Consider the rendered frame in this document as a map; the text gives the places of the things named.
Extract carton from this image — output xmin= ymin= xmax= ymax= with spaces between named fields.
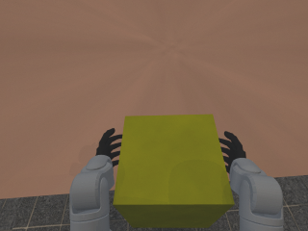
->
xmin=113 ymin=114 xmax=235 ymax=228

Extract robot right hand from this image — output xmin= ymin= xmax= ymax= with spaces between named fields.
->
xmin=218 ymin=131 xmax=246 ymax=174

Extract robot right forearm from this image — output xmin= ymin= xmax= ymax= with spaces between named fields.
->
xmin=229 ymin=158 xmax=284 ymax=231

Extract robot left forearm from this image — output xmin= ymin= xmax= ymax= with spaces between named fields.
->
xmin=69 ymin=155 xmax=115 ymax=231

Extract robot left hand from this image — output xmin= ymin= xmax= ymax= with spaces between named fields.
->
xmin=96 ymin=128 xmax=123 ymax=167

